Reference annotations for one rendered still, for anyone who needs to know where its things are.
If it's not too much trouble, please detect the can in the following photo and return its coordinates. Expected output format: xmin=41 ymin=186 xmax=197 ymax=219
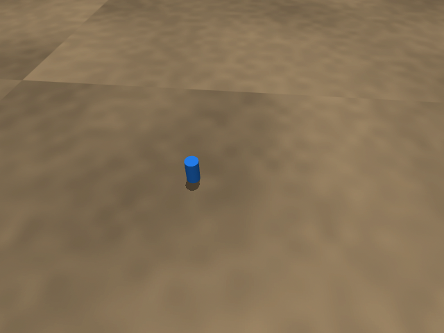
xmin=184 ymin=156 xmax=200 ymax=183

